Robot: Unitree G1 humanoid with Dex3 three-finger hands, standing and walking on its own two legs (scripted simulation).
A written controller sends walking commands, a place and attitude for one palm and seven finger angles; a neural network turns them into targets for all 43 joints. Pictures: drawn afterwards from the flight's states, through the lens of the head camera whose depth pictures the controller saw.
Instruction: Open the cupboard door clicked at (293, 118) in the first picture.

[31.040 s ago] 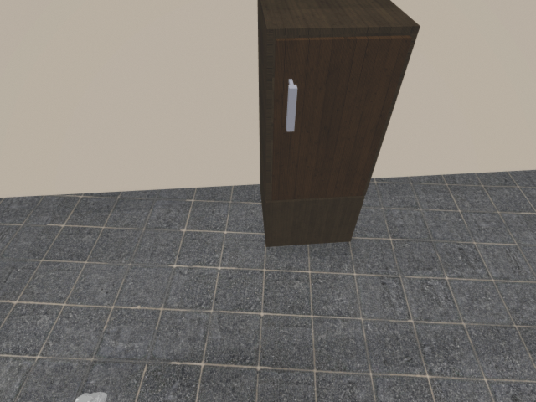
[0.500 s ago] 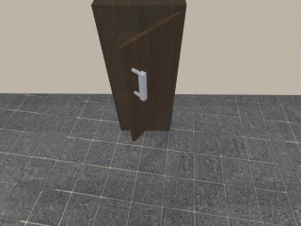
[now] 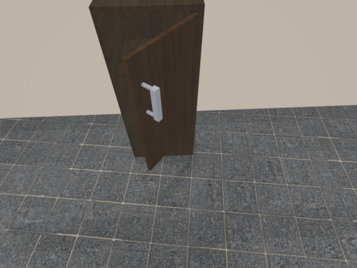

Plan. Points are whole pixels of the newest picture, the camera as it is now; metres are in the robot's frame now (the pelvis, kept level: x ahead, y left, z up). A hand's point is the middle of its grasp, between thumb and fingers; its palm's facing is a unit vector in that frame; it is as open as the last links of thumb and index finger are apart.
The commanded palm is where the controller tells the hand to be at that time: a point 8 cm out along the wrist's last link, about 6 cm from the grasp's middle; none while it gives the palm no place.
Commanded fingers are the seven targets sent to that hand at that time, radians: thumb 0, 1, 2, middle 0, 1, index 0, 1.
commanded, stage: walk to a spot facing it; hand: left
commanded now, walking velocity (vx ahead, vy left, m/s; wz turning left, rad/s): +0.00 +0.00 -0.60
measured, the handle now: (151, 102) +0.60 +0.13 -0.01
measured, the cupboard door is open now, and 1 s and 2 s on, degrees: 51 51 51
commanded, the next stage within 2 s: none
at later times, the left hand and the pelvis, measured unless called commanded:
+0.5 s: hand out of the picture +0.07 +0.17 -0.16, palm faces -0.19 -0.94 -0.27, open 7.4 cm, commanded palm none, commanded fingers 0.00 0.90 0.90 -0.20 -0.30 -0.20 -0.30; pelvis -0.01 -0.02 +0.00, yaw -16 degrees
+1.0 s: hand (131, 253) +0.18 +0.15 -0.18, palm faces -0.52 -0.81 -0.29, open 7.4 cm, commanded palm none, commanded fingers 0.00 0.90 0.90 -0.20 -0.30 -0.20 -0.30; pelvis -0.02 +0.00 -0.02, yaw -33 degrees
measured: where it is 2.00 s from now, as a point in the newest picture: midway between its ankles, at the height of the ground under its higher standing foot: outside the picture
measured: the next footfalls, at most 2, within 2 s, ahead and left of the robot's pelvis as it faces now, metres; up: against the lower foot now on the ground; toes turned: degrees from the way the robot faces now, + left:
left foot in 0.68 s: +0.09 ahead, +0.12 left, +0.00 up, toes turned -32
right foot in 0.90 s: -0.04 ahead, -0.15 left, +0.00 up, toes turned -45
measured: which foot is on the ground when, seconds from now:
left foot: down 0.00-0.24, up 0.26-0.66, down 0.68-1.00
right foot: down 0.00-0.66, up 0.68-0.88, down 0.90-1.00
